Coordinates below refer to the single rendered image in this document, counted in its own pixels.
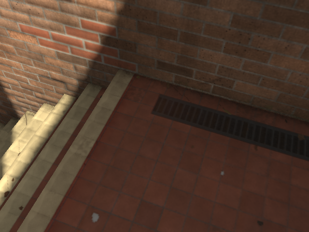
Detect stairs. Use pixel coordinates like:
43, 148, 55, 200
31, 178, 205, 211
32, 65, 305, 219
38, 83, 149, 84
0, 83, 107, 232

